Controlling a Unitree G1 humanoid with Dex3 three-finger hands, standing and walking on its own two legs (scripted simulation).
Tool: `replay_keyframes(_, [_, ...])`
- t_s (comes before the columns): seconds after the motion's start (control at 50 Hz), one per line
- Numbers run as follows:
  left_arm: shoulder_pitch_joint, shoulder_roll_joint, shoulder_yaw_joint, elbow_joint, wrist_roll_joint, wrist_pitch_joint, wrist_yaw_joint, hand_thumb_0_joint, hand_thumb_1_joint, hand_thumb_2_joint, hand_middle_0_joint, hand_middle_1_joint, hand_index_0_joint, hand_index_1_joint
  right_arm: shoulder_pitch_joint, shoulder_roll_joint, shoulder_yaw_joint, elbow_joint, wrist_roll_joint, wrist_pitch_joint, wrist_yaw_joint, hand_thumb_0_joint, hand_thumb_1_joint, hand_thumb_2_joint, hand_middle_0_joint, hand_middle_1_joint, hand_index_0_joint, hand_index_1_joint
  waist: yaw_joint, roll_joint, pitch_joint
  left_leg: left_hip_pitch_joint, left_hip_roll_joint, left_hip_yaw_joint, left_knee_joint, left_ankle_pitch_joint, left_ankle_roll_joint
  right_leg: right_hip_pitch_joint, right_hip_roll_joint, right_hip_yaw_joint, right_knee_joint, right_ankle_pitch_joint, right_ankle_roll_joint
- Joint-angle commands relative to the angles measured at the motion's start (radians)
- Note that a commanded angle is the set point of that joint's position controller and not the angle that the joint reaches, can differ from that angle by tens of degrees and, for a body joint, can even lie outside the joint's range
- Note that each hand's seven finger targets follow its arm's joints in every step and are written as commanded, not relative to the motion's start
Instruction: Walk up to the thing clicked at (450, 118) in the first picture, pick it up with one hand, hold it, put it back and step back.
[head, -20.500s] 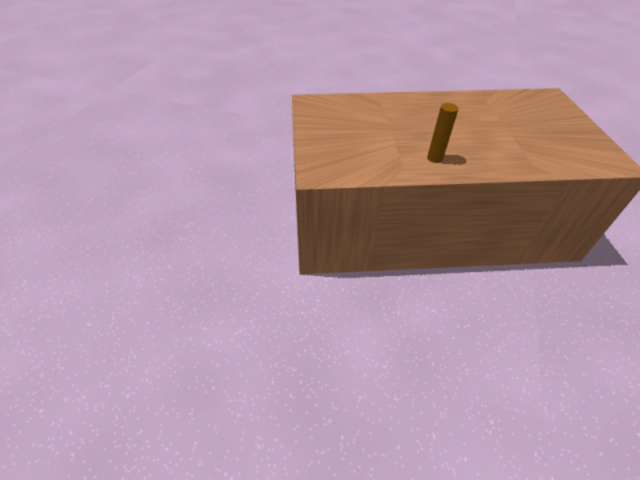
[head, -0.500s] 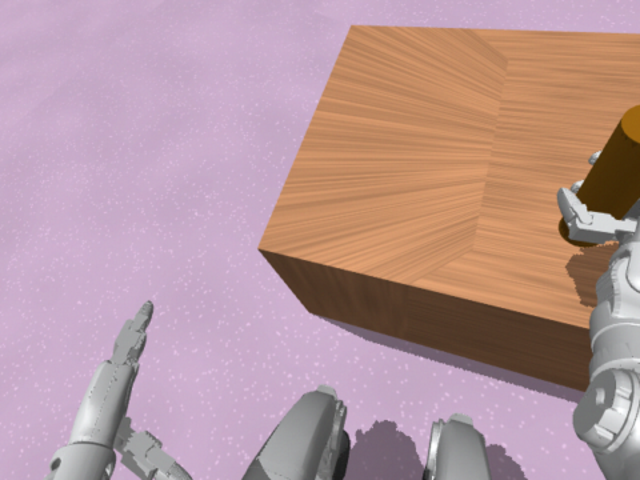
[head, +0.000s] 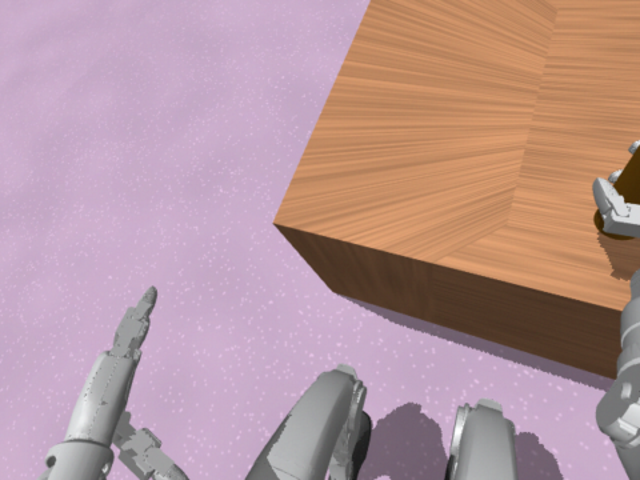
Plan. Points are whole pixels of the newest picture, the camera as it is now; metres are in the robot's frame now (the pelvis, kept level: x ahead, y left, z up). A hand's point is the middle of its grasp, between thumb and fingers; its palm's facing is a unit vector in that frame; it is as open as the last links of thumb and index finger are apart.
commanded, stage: lower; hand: right
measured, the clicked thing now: out of the picture +0.51 -0.24 -0.01
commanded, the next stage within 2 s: loosen in 0.68 s
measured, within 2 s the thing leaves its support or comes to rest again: rests again in 0.60 s
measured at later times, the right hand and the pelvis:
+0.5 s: hand (624, 197) +0.52 -0.24 -0.07, palm faces +0.30 +0.96 +0.00, open 7.9 cm; pelvis -0.01 +0.00 -0.02, yaw +1 degrees
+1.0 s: hand (627, 199) +0.52 -0.24 -0.08, palm faces +0.30 +0.95 +0.01, open 7.7 cm; pelvis -0.01 +0.00 -0.03, yaw +1 degrees
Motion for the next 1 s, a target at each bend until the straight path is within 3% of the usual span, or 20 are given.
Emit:
replay_keyframes(0.0, [0.04, 0.199, 0.156, -0.23, 0.0, -0.055, 0.022, 0.0, -0.569, 0.074, -0.049, -0.046, -0.039, -0.057, -0.37, -0.247, -0.011, -0.218, 0.002, -0.079, -0.006, 0.0, -0.333, -1.338, 1.339, 1.459, 1.376, 1.46, -0.019, -0.375, -0.609, 0.245, -0.02, -0.006, -0.128, 0.316, 0.033, 0.53, 0.014, 0.016, -0.153, 0.396, -0.011])
replay_keyframes(0.06, [0.076, 0.187, 0.158, -0.179, -0.008, -0.05, 0.019, 0.0, -0.572, 0.074, -0.049, -0.045, -0.038, -0.057, -0.34, -0.232, -0.003, -0.155, 0.001, -0.073, -0.004, 0.0, -0.353, -1.338, 1.342, 1.458, 1.378, 1.459, -0.015, -0.385, -0.522, 0.191, -0.02, 0.001, -0.115, 0.272, 0.038, 0.485, 0.017, 0.018, -0.158, 0.354, -0.007])
replay_keyframes(0.1, [0.059, 0.199, 0.168, -0.203, -0.007, -0.054, 0.019, 0.0, -0.578, 0.076, -0.051, -0.043, -0.037, -0.058, -0.358, -0.241, -0.008, -0.184, -0.005, -0.075, -0.004, 0.0, -0.347, -1.334, 1.33, 1.45, 1.367, 1.45, 0.0, -0.383, -0.526, 0.178, -0.02, 0.007, -0.106, 0.256, 0.039, 0.48, 0.013, 0.024, -0.16, 0.337, -0.007])
replay_keyframes(0.16, [0.047, 0.199, 0.161, -0.265, -0.01, -0.057, 0.017, 0.0, -0.569, 0.071, -0.05, -0.045, -0.038, -0.056, -0.377, -0.236, 0.0, -0.182, -0.007, -0.075, -0.009, 0.0, -0.319, -1.352, 1.341, 1.473, 1.382, 1.474, -0.002, -0.382, -0.54, 0.166, -0.021, 0.008, -0.107, 0.218, 0.042, 0.49, 0.014, 0.026, -0.165, 0.296, -0.007])
replay_keyframes(0.2, [0.074, 0.212, 0.179, -0.237, -0.011, -0.056, 0.02, 0.0, -0.574, 0.074, -0.05, -0.043, -0.037, -0.057, -0.388, -0.266, -0.013, -0.193, -0.008, -0.079, -0.013, 0.0, -0.348, -1.34, 1.336, 1.457, 1.373, 1.458, -0.002, -0.39, -0.534, 0.157, -0.021, 0.007, -0.1, 0.221, 0.042, 0.485, 0.013, 0.025, -0.156, 0.3, -0.006])
replay_keyframes(0.28, [0.082, 0.209, 0.18, -0.234, -0.012, -0.062, 0.017, 0.0, -0.579, 0.077, -0.05, -0.042, -0.035, -0.058, -0.366, -0.253, -0.006, -0.166, -0.009, -0.072, -0.012, 0.0, -0.341, -1.327, 1.325, 1.444, 1.362, 1.444, 0.005, -0.398, -0.511, 0.117, -0.023, 0.015, -0.083, 0.207, 0.044, 0.483, 0.01, 0.031, -0.151, 0.307, -0.003])
replay_keyframes(0.32, [0.076, 0.217, 0.191, -0.263, -0.011, -0.066, 0.017, 0.0, -0.579, 0.076, -0.05, -0.042, -0.035, -0.058, -0.391, -0.275, -0.02, -0.19, -0.012, -0.076, -0.014, 0.0, -0.361, -1.325, 1.33, 1.443, 1.365, 1.443, 0.019, -0.395, -0.549, 0.138, -0.022, 0.011, -0.083, 0.229, 0.04, 0.483, 0.013, 0.027, -0.133, 0.311, -0.005])
replay_keyframes(0.34, [0.066, 0.214, 0.183, -0.27, -0.012, -0.068, 0.016, 0.0, -0.579, 0.077, -0.048, -0.041, -0.032, -0.057, -0.381, -0.271, -0.018, -0.191, -0.01, -0.075, -0.012, 0.0, -0.357, -1.326, 1.336, 1.447, 1.37, 1.448, 0.005, -0.403, -0.548, 0.142, -0.022, 0.008, -0.081, 0.235, 0.04, 0.475, 0.012, 0.025, -0.131, 0.317, -0.007])
replay_keyframes(0.48, [0.076, 0.223, 0.198, -0.296, -0.017, -0.075, 0.017, 0.0, -0.58, 0.077, -0.049, -0.042, -0.034, -0.058, -0.393, -0.302, -0.026, -0.202, -0.012, -0.072, -0.005, 0.0, -0.373, -1.293, 1.306, 1.407, 1.337, 1.407, 0.013, -0.41, -0.569, 0.142, -0.021, 0.002, -0.072, 0.244, 0.037, 0.459, 0.011, 0.021, -0.102, 0.313, -0.008])
replay_keyframes(0.54, [0.081, 0.239, 0.22, -0.3, -0.022, -0.078, 0.018, 0.0, -0.583, 0.08, -0.048, -0.04, -0.031, -0.058, -0.353, -0.297, -0.028, -0.159, -0.01, -0.065, -0.003, 0.0, -0.359, -1.279, 1.296, 1.394, 1.326, 1.394, 0.023, -0.388, -0.531, 0.136, -0.021, 0.002, -0.07, 0.222, 0.037, 0.417, 0.014, 0.02, -0.103, 0.272, -0.009])
replay_keyframes(0.6, [0.083, 0.23, 0.214, -0.307, -0.019, -0.082, 0.015, 0.0, -0.588, 0.08, -0.048, -0.038, -0.03, -0.057, -0.377, -0.328, -0.048, -0.196, -0.007, -0.07, -0.001, 0.0, -0.355, -1.276, 1.294, 1.392, 1.325, 1.393, 0.011, -0.403, -0.566, 0.148, -0.023, -0.005, -0.066, 0.244, 0.034, 0.416, 0.012, 0.018, -0.085, 0.293, -0.013])
replay_keyframes(0.68, [0.12, 0.225, 0.214, -0.266, -0.021, -0.084, 0.014, 0.0, -0.583, 0.077, -0.048, -0.041, -0.032, -0.058, -0.355, -0.302, -0.037, -0.164, -0.002, -0.068, 0.011, 0.0, -0.392, -1.251, 1.283, 1.364, 1.309, 1.364, 0.03, -0.411, -0.526, 0.114, -0.024, 0.001, -0.046, 0.257, 0.036, 0.407, 0.011, 0.018, -0.068, 0.321, -0.01])
replay_keyframes(0.7, [0.108, 0.219, 0.209, -0.277, -0.022, -0.085, 0.013, 0.0, -0.589, 0.08, -0.047, -0.038, -0.03, -0.057, -0.368, -0.318, -0.042, -0.192, -0.004, -0.07, 0.01, 0.0, -0.377, -1.249, 1.28, 1.363, 1.307, 1.364, 0.019, -0.416, -0.542, 0.116, -0.025, -0.001, -0.045, 0.262, 0.035, 0.408, 0.01, 0.019, -0.067, 0.325, -0.012])
replay_keyframes(0.76, [0.086, 0.237, 0.223, -0.348, -0.026, -0.089, 0.015, 0.0, -0.592, 0.079, -0.048, -0.038, -0.03, -0.058, -0.354, -0.314, -0.046, -0.175, -0.005, -0.064, 0.012, 0.0, -0.392, -1.236, 1.268, 1.347, 1.294, 1.347, 0.034, -0.373, -0.538, 0.145, -0.022, -0.012, -0.06, 0.233, 0.03, 0.356, 0.012, 0.018, -0.066, 0.252, -0.018])
replay_keyframes(0.78, [0.086, 0.246, 0.229, -0.355, -0.029, -0.088, 0.017, 0.0, -0.569, 0.064, -0.059, -0.045, -0.046, -0.058, -0.345, -0.318, -0.046, -0.162, -0.007, -0.06, 0.013, 0.0, -0.312, -1.17, 1.29, 1.318, 1.317, 1.318, 0.043, -0.362, -0.524, 0.14, -0.021, -0.01, -0.06, 0.215, 0.031, 0.347, 0.012, 0.018, -0.072, 0.227, -0.016])
replay_keyframes(0.8, [0.098, 0.246, 0.232, -0.334, -0.029, -0.085, 0.017, 0.0, -0.537, 0.043, -0.057, -0.05, -0.056, -0.051, -0.344, -0.317, -0.042, -0.158, -0.009, -0.058, 0.014, 0.0, -0.282, -1.09, 1.232, 1.238, 1.244, 1.238, 0.037, -0.381, -0.503, 0.129, -0.019, -0.008, -0.057, 0.203, 0.033, 0.344, 0.014, 0.017, -0.078, 0.218, -0.014])
replay_keyframes(0.82, [0.11, 0.236, 0.218, -0.334, -0.029, -0.083, 0.015, 0.0, -0.535, 0.04, -0.058, -0.052, -0.057, -0.052, -0.337, -0.311, -0.043, -0.166, -0.008, -0.056, 0.017, 0.0, -0.268, -1.01, 1.218, 1.158, 1.226, 1.158, 0.03, -0.388, -0.512, 0.116, -0.022, 0.001, -0.047, 0.206, 0.036, 0.364, 0.014, 0.02, -0.084, 0.238, -0.011])
replay_keyframes(0.9, [0.131, 0.246, 0.244, -0.325, -0.029, -0.084, 0.014, 0.0, -0.547, 0.048, -0.06, -0.052, -0.057, -0.055, -0.338, -0.3, -0.034, -0.184, -0.006, -0.04, 0.025, 0.0, -0.12, -0.723, 1.143, 0.95, 1.146, 0.951, 0.033, -0.415, -0.534, 0.079, -0.024, 0.007, -0.037, 0.232, 0.037, 0.421, 0.006, 0.024, -0.068, 0.306, -0.011])
replay_keyframes(0.96, [0.126, 0.245, 0.241, -0.343, -0.036, -0.084, 0.012, 0.0, -0.558, 0.057, -0.059, -0.052, -0.055, -0.057, -0.341, -0.312, -0.047, -0.18, -0.002, -0.028, 0.023, 0.0, 0.05, -0.539, 1.085, 0.811, 1.086, 0.812, 0.037, -0.38, -0.51, 0.114, -0.02, -0.001, -0.051, 0.223, 0.034, 0.363, 0.012, 0.017, -0.069, 0.252, -0.017])
replay_keyframes(0.98, [0.126, 0.238, 0.235, -0.338, -0.034, -0.084, 0.011, 0.0, -0.568, 0.068, -0.057, -0.047, -0.047, -0.057, -0.333, -0.3, -0.04, -0.179, -0.003, -0.026, 0.023, 0.0, 0.127, -0.559, 1.005, 0.787, 1.006, 0.787, 0.031, -0.38, -0.514, 0.122, -0.021, -0.005, -0.053, 0.217, 0.033, 0.345, 0.013, 0.014, -0.07, 0.234, -0.017])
